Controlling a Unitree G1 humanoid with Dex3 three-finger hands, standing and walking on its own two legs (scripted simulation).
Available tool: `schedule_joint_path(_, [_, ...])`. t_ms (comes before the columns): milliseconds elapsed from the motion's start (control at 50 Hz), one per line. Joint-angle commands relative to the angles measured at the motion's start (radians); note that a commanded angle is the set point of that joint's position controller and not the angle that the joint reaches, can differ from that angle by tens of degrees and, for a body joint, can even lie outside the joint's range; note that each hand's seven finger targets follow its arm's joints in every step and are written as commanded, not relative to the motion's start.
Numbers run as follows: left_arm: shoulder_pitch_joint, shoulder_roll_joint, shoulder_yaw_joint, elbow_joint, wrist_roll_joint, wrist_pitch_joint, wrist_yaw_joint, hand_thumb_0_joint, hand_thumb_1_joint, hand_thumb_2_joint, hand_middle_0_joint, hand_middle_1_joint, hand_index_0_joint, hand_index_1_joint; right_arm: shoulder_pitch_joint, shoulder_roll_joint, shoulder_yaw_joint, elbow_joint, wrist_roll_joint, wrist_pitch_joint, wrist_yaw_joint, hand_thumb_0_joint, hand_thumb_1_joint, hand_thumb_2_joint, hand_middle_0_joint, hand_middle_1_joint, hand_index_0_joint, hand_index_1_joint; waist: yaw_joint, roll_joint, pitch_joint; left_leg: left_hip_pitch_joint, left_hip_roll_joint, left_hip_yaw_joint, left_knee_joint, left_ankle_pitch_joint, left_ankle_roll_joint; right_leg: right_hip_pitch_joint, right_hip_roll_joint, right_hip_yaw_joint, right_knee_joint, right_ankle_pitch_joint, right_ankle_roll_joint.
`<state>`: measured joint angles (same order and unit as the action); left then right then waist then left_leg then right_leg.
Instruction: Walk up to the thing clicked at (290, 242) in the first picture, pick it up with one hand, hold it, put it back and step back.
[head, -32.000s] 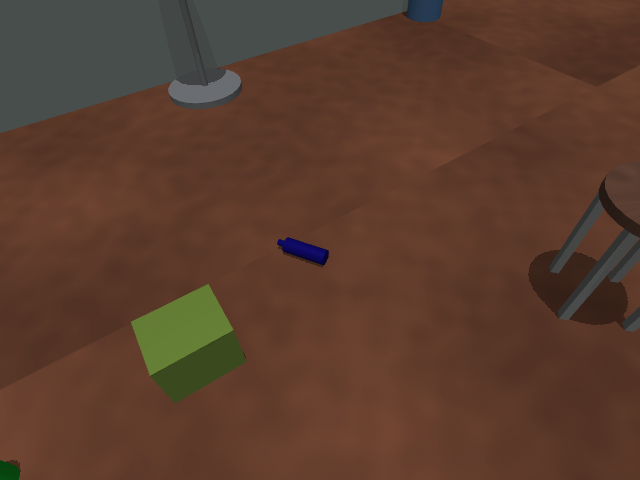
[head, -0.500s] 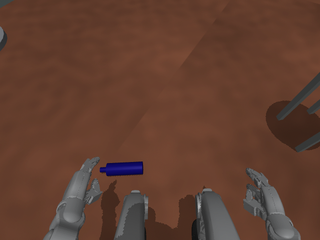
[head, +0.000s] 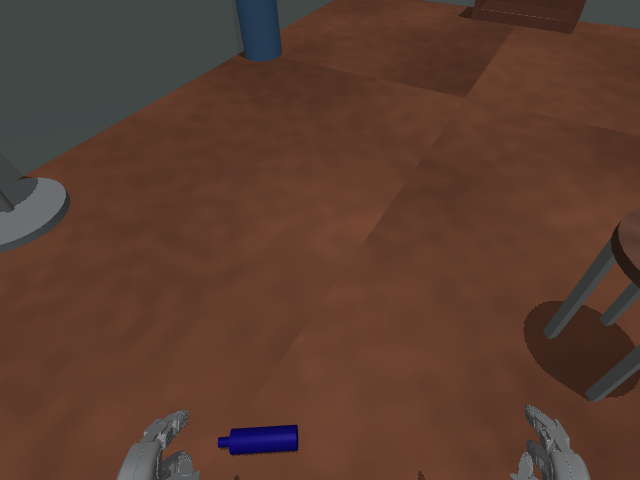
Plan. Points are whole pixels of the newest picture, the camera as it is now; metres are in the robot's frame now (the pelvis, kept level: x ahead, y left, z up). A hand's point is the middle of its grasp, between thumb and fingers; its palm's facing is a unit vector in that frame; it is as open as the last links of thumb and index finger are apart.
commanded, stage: home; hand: left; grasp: from above
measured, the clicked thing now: (258, 439) +0.40 +0.23 -0.68
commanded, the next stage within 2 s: stand in 1.96 s
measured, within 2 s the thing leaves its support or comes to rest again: neither
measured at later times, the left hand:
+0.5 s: hand out of the picture +0.17 +0.18 -0.04, palm faces +0.05 -0.98 -0.19, open 7.4 cm
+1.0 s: hand (192, 476) +0.17 +0.18 -0.04, palm faces +0.05 -0.98 -0.19, open 7.4 cm
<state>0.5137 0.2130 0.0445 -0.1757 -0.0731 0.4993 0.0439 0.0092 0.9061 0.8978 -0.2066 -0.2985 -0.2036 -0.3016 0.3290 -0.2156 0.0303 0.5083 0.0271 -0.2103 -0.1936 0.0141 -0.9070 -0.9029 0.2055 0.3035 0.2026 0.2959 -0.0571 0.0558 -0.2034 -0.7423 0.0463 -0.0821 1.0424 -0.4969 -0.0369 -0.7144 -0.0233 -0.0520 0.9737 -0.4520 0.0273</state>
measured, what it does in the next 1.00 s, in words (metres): stands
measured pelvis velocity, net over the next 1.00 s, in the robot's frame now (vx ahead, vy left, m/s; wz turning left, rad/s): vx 0.01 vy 0.01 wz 0.00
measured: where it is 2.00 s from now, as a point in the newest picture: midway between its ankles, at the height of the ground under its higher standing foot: outside the picture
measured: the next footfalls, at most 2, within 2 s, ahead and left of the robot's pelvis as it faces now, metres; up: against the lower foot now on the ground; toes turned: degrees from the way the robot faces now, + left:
none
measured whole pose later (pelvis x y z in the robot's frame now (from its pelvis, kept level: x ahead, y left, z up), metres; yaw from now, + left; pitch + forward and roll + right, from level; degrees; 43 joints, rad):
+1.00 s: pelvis +0.01 +0.01 +0.01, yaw +0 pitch +10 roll -3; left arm 0.50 0.22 0.03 -0.15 -0.05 0.45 0.02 0.01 0.91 0.90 -0.20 -0.30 -0.20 -0.30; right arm 0.29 -0.21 0.03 0.55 0.00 -0.26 -0.19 0.01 -0.90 -0.90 0.21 0.30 0.20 0.30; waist -0.04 0.04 -0.16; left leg -0.69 0.04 -0.07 1.02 -0.51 -0.03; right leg -0.66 -0.02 -0.04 0.94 -0.45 0.04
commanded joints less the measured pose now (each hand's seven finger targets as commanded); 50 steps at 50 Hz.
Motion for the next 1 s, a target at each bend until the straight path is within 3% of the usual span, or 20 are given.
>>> schedule_joint_path(0, [-0.025, 0.098, 0.047, -0.166, 0.016, -0.050, -0.014, 0.000, 0.900, 0.900, -0.200, -0.302, -0.200, -0.301, -0.097, -0.114, -0.050, -0.157, -0.014, -0.086, -0.009, 0.000, -0.902, -0.899, 0.199, 0.299, 0.199, 0.299, 0.004, -0.038, -0.001, 0.073, -0.057, 0.050, -0.187, 0.133, 0.052, 0.083, 0.034, -0.023, -0.197, 0.092, -0.016])
schedule_joint_path(60, [-0.046, 0.100, 0.054, -0.152, 0.016, -0.060, -0.025, 0.000, 0.900, 0.900, -0.200, -0.302, -0.200, -0.301, -0.094, -0.120, -0.054, -0.150, -0.016, -0.098, -0.007, 0.000, -0.902, -0.899, 0.199, 0.299, 0.199, 0.299, -0.002, -0.017, 0.000, 0.098, -0.055, 0.054, -0.196, 0.138, 0.049, 0.077, 0.034, -0.024, -0.192, 0.096, -0.019])
schedule_joint_path(180, [-0.059, 0.111, 0.060, -0.173, 0.025, -0.081, -0.024, 0.000, 0.900, 0.900, -0.200, -0.302, -0.200, -0.301, -0.109, -0.122, -0.052, -0.142, -0.019, -0.112, -0.002, 0.000, -0.902, -0.899, 0.199, 0.299, 0.199, 0.299, 0.017, 0.009, -0.009, 0.112, -0.052, 0.048, -0.206, 0.141, 0.044, 0.092, 0.034, -0.028, -0.186, 0.100, -0.022])
schedule_joint_path(300, [-0.046, 0.110, 0.049, -0.171, 0.029, -0.087, -0.021, 0.000, 0.900, 0.900, -0.200, -0.302, -0.200, -0.301, -0.105, -0.124, -0.054, -0.128, -0.024, -0.112, -0.003, 0.000, -0.902, -0.899, 0.199, 0.299, 0.199, 0.299, 0.012, 0.032, -0.052, 0.146, -0.046, 0.041, -0.203, 0.206, 0.039, 0.101, 0.040, -0.029, -0.165, 0.159, -0.027])
schedule_joint_path(400, [-0.031, 0.103, 0.051, -0.142, 0.025, -0.087, -0.016, 0.000, 0.900, 0.900, -0.200, -0.302, -0.200, -0.301, -0.112, -0.125, -0.049, -0.128, -0.024, -0.111, -0.005, 0.000, -0.902, -0.899, 0.199, 0.299, 0.199, 0.299, 0.021, -0.019, -0.035, 0.130, -0.048, 0.041, -0.203, 0.192, 0.044, 0.116, 0.040, -0.028, -0.179, 0.146, -0.024])
schedule_joint_path(820, [-0.038, 0.108, 0.050, -0.161, 0.025, -0.095, -0.017, 0.000, 0.900, 0.900, -0.200, -0.301, -0.200, -0.301, -0.110, -0.121, -0.052, -0.118, -0.022, -0.112, -0.009, 0.000, -0.901, -0.899, 0.200, 0.299, 0.200, 0.299, 0.022, -0.020, -0.022, 0.117, -0.048, 0.050, -0.201, 0.164, 0.046, 0.113, 0.035, -0.021, -0.194, 0.128, -0.020])
schedule_joint_path(920, [-0.031, 0.116, 0.053, -0.180, 0.027, -0.101, -0.018, 0.000, 0.900, 0.900, -0.200, -0.301, -0.200, -0.301, -0.096, -0.123, -0.058, -0.109, -0.024, -0.111, -0.008, 0.000, -0.901, -0.899, 0.200, 0.299, 0.200, 0.299, 0.017, 0.009, -0.076, 0.154, -0.045, 0.046, -0.185, 0.261, 0.040, 0.134, 0.038, -0.022, -0.166, 0.212, -0.023])
schedule_joint_path(980, [-0.031, 0.115, 0.047, -0.160, 0.027, -0.100, -0.017, 0.000, 0.900, 0.900, -0.200, -0.301, -0.200, -0.300, -0.097, -0.124, -0.056, -0.108, -0.025, -0.104, -0.006, 0.000, -0.901, -0.899, 0.200, 0.299, 0.200, 0.299, 0.017, -0.013, -0.057, 0.137, -0.047, 0.048, -0.180, 0.268, 0.044, 0.140, 0.036, -0.021, -0.171, 0.227, -0.021])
